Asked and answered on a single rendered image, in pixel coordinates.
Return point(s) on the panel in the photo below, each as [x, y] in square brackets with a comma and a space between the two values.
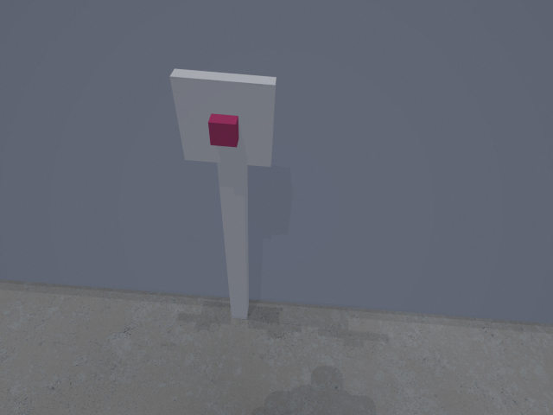
[197, 95]

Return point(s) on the button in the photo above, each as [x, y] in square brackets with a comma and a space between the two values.
[223, 130]

